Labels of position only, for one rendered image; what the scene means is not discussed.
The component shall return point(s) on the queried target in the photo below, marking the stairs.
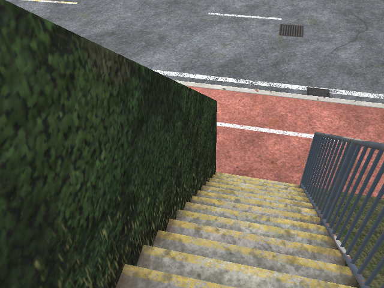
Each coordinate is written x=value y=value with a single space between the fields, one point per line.
x=242 y=232

